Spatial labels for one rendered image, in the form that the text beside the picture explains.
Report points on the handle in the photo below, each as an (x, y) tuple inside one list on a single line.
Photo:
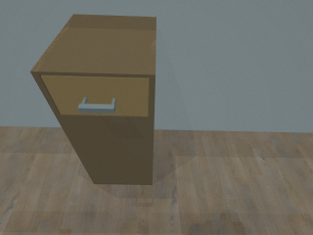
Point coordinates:
[(97, 108)]

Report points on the cabinet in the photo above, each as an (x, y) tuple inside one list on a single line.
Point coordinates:
[(115, 150)]

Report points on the drawer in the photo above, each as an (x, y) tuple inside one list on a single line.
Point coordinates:
[(131, 94)]

